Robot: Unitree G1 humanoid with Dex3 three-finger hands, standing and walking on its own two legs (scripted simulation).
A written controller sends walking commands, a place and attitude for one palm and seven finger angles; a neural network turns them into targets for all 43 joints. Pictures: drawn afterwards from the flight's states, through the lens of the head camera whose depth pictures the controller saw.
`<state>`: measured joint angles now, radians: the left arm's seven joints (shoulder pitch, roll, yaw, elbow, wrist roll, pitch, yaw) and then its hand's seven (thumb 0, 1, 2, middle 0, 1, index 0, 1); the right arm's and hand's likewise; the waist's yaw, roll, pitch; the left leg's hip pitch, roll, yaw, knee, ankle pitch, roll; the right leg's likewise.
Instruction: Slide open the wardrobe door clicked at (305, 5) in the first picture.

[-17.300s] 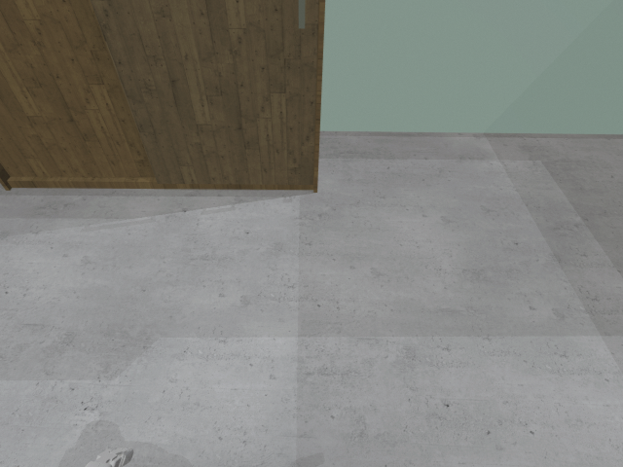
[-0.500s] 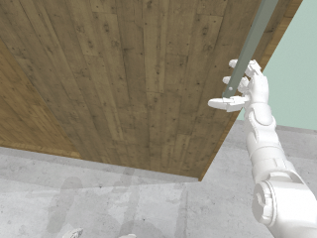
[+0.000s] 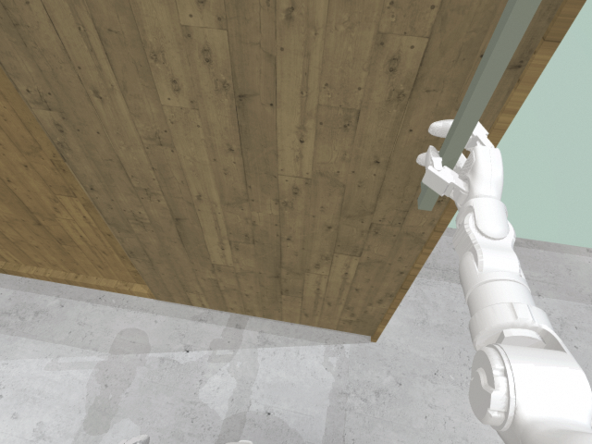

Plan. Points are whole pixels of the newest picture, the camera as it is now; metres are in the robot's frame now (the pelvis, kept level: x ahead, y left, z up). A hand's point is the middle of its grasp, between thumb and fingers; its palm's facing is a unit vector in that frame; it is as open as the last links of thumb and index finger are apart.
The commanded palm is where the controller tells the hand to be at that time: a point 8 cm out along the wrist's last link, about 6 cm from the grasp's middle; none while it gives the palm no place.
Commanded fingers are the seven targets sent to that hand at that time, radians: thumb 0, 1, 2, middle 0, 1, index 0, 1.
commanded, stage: grip the handle and tug to test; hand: right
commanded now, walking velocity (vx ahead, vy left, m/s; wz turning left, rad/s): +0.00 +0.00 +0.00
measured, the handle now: (463, 111) +0.51 -0.14 +0.19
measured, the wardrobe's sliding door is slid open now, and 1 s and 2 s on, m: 0.00 0.00 0.02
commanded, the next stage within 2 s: tug the door sideways, standing still in 0.72 s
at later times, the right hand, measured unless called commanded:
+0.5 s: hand (432, 170) +0.46 -0.12 +0.13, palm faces +0.03 +1.00 +0.02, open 5.4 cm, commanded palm +0.42 -0.17 +0.13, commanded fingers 0.00 -0.90 -0.90 0.45 1.40 0.45 1.40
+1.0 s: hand (433, 171) +0.46 -0.12 +0.13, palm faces +0.04 +1.00 +0.02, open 5.6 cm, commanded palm +0.44 -0.15 +0.13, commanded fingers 0.00 -0.90 -0.90 0.45 1.40 0.45 1.40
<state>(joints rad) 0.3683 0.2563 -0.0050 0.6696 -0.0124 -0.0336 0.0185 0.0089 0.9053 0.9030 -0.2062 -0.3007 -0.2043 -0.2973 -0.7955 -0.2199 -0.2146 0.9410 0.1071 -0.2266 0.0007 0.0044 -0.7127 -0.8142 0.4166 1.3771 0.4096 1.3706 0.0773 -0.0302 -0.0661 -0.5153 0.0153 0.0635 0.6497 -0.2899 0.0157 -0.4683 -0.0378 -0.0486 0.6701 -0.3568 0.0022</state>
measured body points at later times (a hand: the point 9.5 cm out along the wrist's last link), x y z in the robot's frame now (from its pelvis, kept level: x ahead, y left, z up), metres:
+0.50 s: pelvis +0.01 +0.00 +0.00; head +0.05 +0.01 +0.45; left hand +0.08 +0.26 -0.12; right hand +0.46 -0.17 +0.13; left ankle +0.02 +0.11 -0.72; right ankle -0.02 -0.12 -0.72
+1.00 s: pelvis +0.03 -0.01 +0.01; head +0.07 -0.01 +0.45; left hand +0.13 +0.24 -0.11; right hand +0.45 -0.17 +0.13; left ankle +0.02 +0.11 -0.72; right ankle -0.02 -0.12 -0.72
